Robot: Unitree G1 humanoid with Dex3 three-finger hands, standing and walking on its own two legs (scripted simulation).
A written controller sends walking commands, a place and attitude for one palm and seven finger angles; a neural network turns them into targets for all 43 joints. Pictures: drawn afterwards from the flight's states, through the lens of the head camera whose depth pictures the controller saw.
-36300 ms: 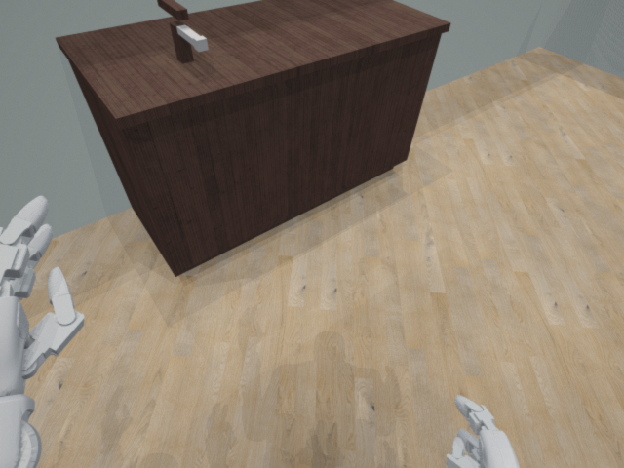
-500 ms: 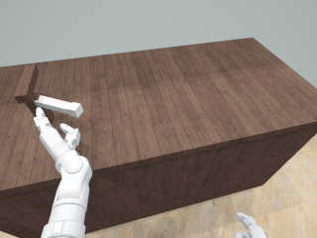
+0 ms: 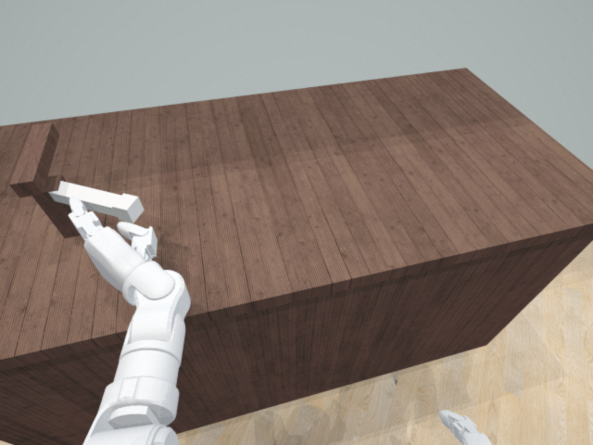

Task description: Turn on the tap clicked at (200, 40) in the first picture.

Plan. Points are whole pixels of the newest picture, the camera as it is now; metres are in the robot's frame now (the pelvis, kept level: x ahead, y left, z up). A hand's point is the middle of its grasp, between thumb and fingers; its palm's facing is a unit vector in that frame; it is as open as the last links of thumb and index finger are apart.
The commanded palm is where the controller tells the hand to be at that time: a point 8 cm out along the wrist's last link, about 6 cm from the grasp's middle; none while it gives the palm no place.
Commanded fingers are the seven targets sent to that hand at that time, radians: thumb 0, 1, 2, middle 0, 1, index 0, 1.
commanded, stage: push the lever round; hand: left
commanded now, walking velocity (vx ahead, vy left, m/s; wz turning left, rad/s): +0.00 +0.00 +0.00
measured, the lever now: (128, 208) +0.41 +0.27 +0.10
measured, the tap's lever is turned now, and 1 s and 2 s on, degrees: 58 86 86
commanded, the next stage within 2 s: lift the hand up off the lever in 0.80 s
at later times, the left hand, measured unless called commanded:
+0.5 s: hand (165, 220) +0.41 +0.21 +0.08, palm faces +0.83 -0.55 -0.08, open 8.1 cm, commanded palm +0.36 +0.23 +0.08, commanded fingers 0.00 0.90 0.90 -0.15 -0.15 -0.15 -0.15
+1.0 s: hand (173, 209) +0.43 +0.21 +0.08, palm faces +0.84 -0.53 -0.08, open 8.3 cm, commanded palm +0.38 +0.23 +0.09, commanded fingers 0.00 0.90 0.90 -0.15 -0.15 -0.15 -0.15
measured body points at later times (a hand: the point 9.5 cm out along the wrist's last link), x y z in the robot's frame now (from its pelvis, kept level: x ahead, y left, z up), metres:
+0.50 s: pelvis -0.01 -0.01 +0.00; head +0.02 -0.01 +0.44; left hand +0.36 +0.24 +0.09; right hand +0.12 -0.25 -0.13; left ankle +0.01 +0.13 -0.71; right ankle +0.00 -0.09 -0.71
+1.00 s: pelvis -0.01 -0.01 -0.01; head +0.03 -0.01 +0.44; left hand +0.38 +0.23 +0.09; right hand +0.07 -0.26 -0.14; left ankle +0.01 +0.13 -0.71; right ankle +0.00 -0.09 -0.71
